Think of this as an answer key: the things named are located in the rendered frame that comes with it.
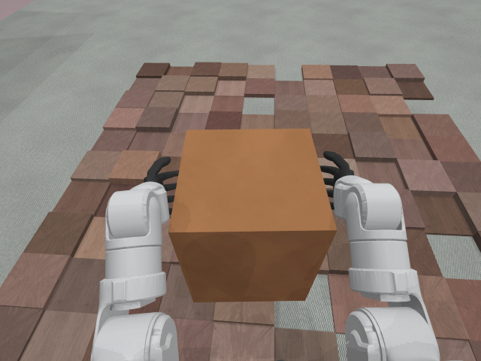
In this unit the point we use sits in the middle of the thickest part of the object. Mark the robot left upper arm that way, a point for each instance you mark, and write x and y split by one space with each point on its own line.
137 337

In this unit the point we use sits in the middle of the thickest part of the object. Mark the robot left hand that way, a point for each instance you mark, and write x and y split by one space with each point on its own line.
153 176

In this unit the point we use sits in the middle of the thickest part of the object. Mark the left robot forearm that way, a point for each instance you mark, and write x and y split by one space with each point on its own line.
133 262

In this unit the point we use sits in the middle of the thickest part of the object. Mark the carton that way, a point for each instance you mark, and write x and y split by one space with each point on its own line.
251 219

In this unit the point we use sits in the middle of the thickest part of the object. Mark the right robot forearm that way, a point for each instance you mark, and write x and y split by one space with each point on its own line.
377 234

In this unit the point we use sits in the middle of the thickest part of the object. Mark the robot right upper arm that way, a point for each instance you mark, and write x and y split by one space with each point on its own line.
389 334

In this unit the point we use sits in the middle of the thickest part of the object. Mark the robot right hand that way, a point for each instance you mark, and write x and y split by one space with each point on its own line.
342 170

